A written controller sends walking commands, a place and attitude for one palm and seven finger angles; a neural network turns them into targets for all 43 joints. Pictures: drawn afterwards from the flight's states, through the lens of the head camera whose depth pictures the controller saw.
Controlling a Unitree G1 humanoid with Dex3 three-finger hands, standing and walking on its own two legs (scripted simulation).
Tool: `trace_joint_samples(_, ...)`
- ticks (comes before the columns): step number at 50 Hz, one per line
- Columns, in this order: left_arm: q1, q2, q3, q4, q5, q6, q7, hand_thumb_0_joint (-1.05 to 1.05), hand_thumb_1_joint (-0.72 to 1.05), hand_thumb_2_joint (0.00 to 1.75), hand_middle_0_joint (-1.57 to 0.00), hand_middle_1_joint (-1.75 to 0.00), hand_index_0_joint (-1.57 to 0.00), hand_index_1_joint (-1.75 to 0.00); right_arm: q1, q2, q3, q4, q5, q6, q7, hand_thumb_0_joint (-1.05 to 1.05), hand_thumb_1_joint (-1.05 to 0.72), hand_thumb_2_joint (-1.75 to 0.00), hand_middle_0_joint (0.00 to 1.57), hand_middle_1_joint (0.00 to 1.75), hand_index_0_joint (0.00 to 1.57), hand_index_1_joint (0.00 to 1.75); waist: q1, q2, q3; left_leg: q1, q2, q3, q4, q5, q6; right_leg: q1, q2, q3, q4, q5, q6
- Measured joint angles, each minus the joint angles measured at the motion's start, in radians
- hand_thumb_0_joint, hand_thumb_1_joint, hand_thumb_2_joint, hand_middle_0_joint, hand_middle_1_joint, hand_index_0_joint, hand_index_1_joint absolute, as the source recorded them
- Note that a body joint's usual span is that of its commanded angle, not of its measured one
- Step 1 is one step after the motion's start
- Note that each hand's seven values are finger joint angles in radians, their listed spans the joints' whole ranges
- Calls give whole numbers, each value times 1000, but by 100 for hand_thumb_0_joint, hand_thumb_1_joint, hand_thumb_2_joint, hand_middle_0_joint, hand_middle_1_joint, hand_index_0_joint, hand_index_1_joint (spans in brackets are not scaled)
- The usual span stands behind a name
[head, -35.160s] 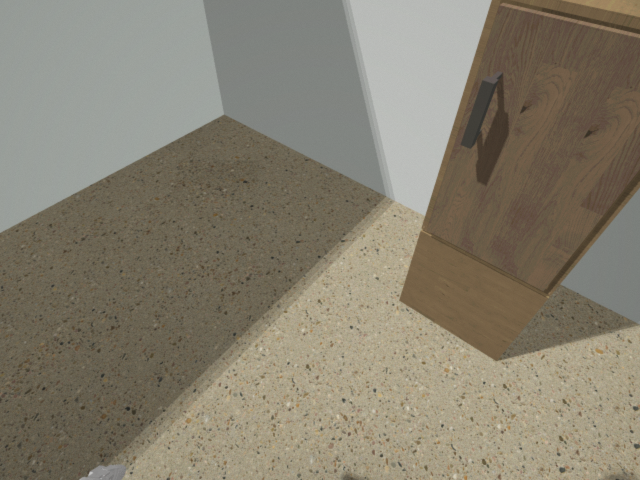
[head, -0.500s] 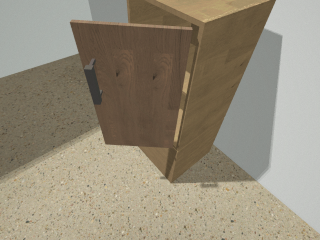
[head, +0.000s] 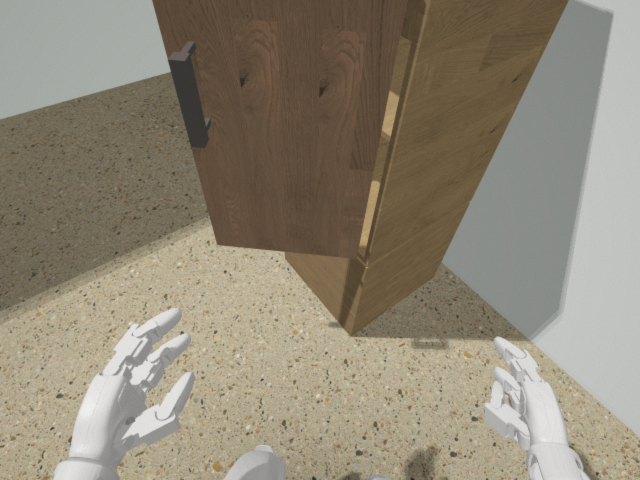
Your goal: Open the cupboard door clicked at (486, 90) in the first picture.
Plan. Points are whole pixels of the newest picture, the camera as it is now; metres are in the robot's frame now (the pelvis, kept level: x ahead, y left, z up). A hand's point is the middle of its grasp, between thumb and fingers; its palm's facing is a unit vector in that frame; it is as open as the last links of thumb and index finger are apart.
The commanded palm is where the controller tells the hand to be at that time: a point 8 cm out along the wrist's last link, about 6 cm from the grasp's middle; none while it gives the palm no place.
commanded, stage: raise the hand with hooked fingers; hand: left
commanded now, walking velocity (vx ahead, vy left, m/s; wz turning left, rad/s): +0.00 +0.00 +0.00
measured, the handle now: (194, 96) +0.61 +0.25 +0.14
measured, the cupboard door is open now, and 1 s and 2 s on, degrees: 48 48 48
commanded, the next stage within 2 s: move the hooked fingers beside the handle in 1.68 s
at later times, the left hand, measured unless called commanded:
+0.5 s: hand (120, 335) +0.24 +0.24 +0.09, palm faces +0.00 -1.00 -0.05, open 11.6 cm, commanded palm +0.22 +0.29 +0.10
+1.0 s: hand (47, 279) +0.27 +0.30 +0.14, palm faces +0.03 -1.00 -0.05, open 13.9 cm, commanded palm +0.25 +0.35 +0.15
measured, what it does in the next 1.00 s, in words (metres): stands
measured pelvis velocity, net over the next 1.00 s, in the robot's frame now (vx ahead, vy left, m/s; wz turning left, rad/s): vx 0.01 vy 0.04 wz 0.02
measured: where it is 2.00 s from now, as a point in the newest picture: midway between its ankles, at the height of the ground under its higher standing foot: outside the picture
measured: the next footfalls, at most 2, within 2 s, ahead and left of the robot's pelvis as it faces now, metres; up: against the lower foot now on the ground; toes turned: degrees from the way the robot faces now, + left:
none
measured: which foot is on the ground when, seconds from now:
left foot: down 0.00-1.00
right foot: down 0.00-1.00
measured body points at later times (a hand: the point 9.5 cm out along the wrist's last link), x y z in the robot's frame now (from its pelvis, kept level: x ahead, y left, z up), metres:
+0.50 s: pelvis +0.00 +0.01 +0.03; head +0.04 +0.01 +0.47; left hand +0.24 +0.29 +0.09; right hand +0.13 -0.25 -0.06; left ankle +0.05 +0.10 -0.66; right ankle +0.00 -0.09 -0.66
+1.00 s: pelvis +0.01 +0.04 +0.05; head +0.02 +0.05 +0.50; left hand +0.26 +0.35 +0.15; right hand +0.19 -0.19 -0.01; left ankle +0.05 +0.11 -0.66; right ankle +0.00 -0.09 -0.66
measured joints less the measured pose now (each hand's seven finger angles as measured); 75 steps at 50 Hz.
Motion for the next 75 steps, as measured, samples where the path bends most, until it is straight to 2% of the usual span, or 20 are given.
trace_joint_samples(2,29,12,21,-29,-3,3,33,1,56,76,-23,-52,-23,-52,7,1,6,-12,0,1,-16,2,-91,-90,20,30,20,30,11,8,7,-17,5,-23,23,-5,-8,-3,7,-22,6,-3,-7)
trace_joint_samples(4,34,31,39,-64,-8,-21,49,1,51,74,-23,-55,-23,-55,20,4,22,-7,-1,-5,-29,1,-91,-90,20,30,20,30,20,16,12,-31,9,-46,38,-6,-13,-4,14,-44,5,-2,-12)
trace_joint_samples(8,-42,71,53,-78,-35,-55,1,1,42,70,-23,-60,-23,-61,41,15,68,44,5,-22,-46,1,-91,-90,20,30,20,30,22,39,26,-47,14,-79,49,2,-20,-1,24,-76,-8,8,-19)
trace_joint_samples(10,-101,92,58,-52,-47,-20,-41,1,37,68,-23,-63,-24,-64,53,25,90,69,12,-20,-50,2,-91,-90,20,30,20,30,15,49,34,-40,17,-83,37,10,-22,8,28,-78,-24,19,-20)
trace_joint_samples(12,-146,111,65,-22,-58,42,-69,1,32,66,-24,-66,-24,-67,73,37,105,87,18,-14,-53,2,-91,-90,20,30,20,30,2,55,39,-19,19,-76,11,20,-22,25,29,-71,-49,32,-18)
trace_joint_samples(14,-167,124,83,6,-71,99,-81,1,28,64,-24,-69,-24,-70,98,46,112,97,20,-8,-56,2,-91,-90,20,30,21,30,-13,58,40,11,21,-63,-25,32,-20,48,31,-57,-81,47,-13)
trace_joint_samples(16,-169,128,108,24,-83,131,-75,1,23,62,-25,-72,-25,-73,126,48,113,103,20,-7,-56,2,-91,-90,20,30,21,30,-27,59,38,42,21,-47,-62,42,-16,71,30,-41,-113,61,-7)
trace_joint_samples(18,-165,127,132,36,-91,132,-63,1,19,60,-25,-75,-25,-76,152,42,106,107,19,-10,-56,2,-91,-90,20,30,21,30,-37,58,37,70,20,-33,-94,50,-11,92,29,-27,-141,73,-2)
trace_joint_samples(22,-164,123,156,46,-94,98,-49,0,9,56,-26,-81,-26,-82,184,12,85,116,19,-25,-52,2,-90,-90,20,30,21,30,-43,58,43,101,14,-17,-133,61,0,119,23,-11,-178,87,8)
trace_joint_samples(27,-170,124,149,45,-91,81,-64,0,-2,51,-26,-89,-27,-89,183,-22,64,124,23,-40,-52,2,-91,-90,20,30,20,30,-40,51,52,129,4,-6,-159,65,14,146,14,0,-205,96,21)
trace_joint_samples(33,-202,135,155,45,-87,102,-62,0,-16,45,-27,-98,-28,-98,151,-27,65,105,27,-48,-55,2,-91,-90,20,30,20,30,-32,42,61,172,-5,-4,-188,72,26,194,6,2,-245,109,33)
trace_joint_samples(38,-251,150,161,50,-81,135,-66,0,-28,40,-28,-105,-29,-106,121,-14,83,85,28,-44,-53,2,-91,-90,20,30,20,30,-18,42,63,212,-14,-6,-218,82,33,240,0,0,-283,123,41)
trace_joint_samples(45,-345,183,189,113,-81,214,-103,-1,-42,34,-29,-115,-30,-115,95,9,118,72,30,-26,-58,2,-91,-90,20,30,20,30,1,47,72,268,-23,-8,-269,105,40,301,-7,-2,-342,149,48)
trace_joint_samples(54,-452,227,233,194,-82,260,-158,-1,-49,31,-30,-119,-30,-119,110,4,134,88,32,-13,-66,2,-90,-90,20,30,21,30,8,50,89,318,-30,-12,-322,135,42,354,-10,-6,-397,179,50)
trace_joint_samples(63,-533,277,275,283,-89,289,-200,-1,-50,30,-30,-120,-30,-120,145,-20,124,103,39,-10,-76,2,-90,-90,20,30,21,30,-6,47,102,349,-28,-12,-365,160,39,381,-7,-4,-436,203,46)
trace_joint_samples(68,-525,275,273,296,-93,296,-215,-1,-50,30,-30,-120,-30,-120,161,-31,114,99,41,-13,-72,2,-91,-90,20,30,20,30,-13,46,99,349,-25,-7,-374,165,35,376,-4,1,-438,206,42)
trace_joint_samples(75,-496,246,277,268,-86,274,-193,-1,-50,30,-30,-120,-30,-120,161,-29,108,102,36,-23,-70,2,-91,-90,20,30,20,30,-15,46,106,353,-18,-7,-376,164,28,377,3,2,-438,205,35)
